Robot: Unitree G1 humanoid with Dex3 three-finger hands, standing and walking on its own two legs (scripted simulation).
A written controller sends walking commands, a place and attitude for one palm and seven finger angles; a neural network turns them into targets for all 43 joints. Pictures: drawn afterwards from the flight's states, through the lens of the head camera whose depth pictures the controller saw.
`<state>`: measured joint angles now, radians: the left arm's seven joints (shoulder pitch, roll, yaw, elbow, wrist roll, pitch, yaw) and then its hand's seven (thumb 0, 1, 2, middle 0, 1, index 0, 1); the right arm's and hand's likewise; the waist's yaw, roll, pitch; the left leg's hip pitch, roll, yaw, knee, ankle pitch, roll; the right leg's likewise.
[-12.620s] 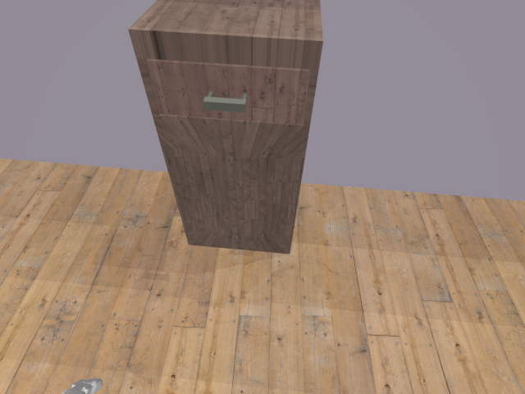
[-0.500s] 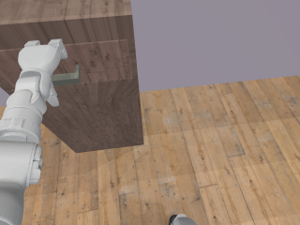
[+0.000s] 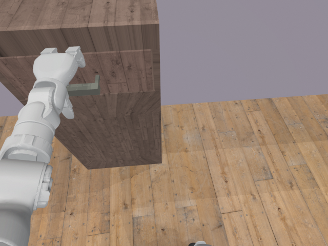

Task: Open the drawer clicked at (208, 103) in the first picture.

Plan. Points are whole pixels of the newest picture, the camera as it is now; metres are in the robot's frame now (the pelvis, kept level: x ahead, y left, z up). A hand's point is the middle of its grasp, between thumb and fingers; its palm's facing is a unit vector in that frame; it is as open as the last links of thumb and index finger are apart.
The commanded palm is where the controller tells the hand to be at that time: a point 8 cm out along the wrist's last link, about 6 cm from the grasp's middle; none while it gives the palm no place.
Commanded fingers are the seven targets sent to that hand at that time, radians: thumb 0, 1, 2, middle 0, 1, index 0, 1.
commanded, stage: re-aim the fingers above the handle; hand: left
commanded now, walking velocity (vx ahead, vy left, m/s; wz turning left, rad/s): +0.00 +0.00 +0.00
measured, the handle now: (80, 84) +0.55 +0.22 +0.03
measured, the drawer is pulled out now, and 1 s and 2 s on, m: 0.00 0.00 0.00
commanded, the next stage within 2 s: lower the fingers behind the handle in 0.92 s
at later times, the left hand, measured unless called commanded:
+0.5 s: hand (69, 84) +0.50 +0.22 +0.09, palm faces -0.03 +0.01 -1.00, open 13.8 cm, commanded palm +0.48 +0.23 +0.14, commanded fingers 0.00 -0.50 0.30 -0.30 -1.20 -0.30 -1.20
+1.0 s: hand (64, 85) +0.50 +0.24 +0.08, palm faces -0.05 +0.01 -1.00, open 13.8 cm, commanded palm +0.48 +0.24 +0.14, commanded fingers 0.00 -0.50 0.30 -0.30 -1.20 -0.30 -1.20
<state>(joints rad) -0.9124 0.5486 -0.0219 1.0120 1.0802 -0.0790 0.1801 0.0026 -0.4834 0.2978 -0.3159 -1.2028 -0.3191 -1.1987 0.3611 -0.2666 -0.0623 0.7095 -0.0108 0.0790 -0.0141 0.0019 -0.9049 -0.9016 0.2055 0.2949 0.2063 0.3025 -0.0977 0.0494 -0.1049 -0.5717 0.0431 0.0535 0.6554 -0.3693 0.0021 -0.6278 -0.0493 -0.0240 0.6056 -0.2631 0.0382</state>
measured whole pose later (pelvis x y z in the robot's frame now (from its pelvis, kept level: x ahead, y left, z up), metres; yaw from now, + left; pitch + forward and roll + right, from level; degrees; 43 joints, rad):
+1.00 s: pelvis -0.01 +0.00 +0.00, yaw +0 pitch +17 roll -1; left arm -0.94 0.60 0.00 1.07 1.09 -0.10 0.17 0.00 -0.48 0.30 -0.32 -1.20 -0.32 -1.21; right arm 0.37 -0.27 -0.05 0.71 0.00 0.07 -0.03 0.00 -0.90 -0.90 0.21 0.29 0.21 0.30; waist -0.12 0.05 -0.09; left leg -0.59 0.05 0.06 0.66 -0.36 0.00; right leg -0.65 -0.04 -0.02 0.61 -0.26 0.03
